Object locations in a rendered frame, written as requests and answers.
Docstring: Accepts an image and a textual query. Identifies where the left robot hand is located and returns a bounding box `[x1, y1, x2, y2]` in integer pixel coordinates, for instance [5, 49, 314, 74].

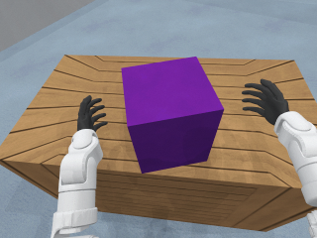
[77, 95, 108, 132]

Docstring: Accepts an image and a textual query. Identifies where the robot right forearm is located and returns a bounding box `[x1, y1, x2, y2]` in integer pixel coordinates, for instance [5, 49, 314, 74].
[273, 111, 317, 207]

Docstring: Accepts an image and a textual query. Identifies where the carton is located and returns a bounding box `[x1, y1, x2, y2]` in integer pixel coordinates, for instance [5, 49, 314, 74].
[121, 57, 224, 174]

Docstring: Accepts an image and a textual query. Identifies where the right robot hand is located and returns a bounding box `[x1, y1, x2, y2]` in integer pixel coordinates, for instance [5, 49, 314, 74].
[242, 78, 289, 126]

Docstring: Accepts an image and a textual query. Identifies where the robot left forearm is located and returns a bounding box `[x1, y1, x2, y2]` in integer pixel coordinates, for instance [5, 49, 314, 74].
[51, 129, 103, 238]

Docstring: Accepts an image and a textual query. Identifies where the pedestal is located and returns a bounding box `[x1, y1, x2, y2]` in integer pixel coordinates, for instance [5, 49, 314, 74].
[0, 55, 317, 232]

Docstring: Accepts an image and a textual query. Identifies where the right robot upper arm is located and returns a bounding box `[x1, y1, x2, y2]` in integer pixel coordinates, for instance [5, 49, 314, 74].
[306, 210, 317, 238]

